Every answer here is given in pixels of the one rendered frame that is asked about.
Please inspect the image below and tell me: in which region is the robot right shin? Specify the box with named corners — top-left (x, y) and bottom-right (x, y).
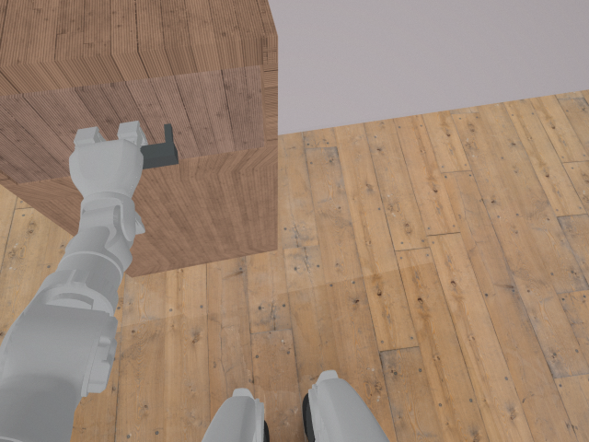
top-left (311, 370), bottom-right (338, 442)

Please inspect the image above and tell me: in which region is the robot left hand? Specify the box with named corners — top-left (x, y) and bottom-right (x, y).
top-left (69, 121), bottom-right (148, 235)

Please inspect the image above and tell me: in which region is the drawer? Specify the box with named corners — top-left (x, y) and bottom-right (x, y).
top-left (0, 65), bottom-right (264, 183)

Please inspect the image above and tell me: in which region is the robot left thigh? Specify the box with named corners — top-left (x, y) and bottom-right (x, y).
top-left (202, 396), bottom-right (264, 442)

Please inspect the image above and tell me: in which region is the cabinet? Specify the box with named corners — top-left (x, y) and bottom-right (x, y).
top-left (0, 0), bottom-right (278, 278)

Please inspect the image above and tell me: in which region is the handle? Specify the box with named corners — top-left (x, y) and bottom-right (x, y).
top-left (140, 123), bottom-right (179, 169)

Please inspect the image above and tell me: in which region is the left robot upper arm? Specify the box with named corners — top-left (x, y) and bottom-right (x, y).
top-left (0, 303), bottom-right (118, 442)

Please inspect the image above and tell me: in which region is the robot left forearm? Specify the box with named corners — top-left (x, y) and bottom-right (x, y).
top-left (0, 192), bottom-right (136, 382)

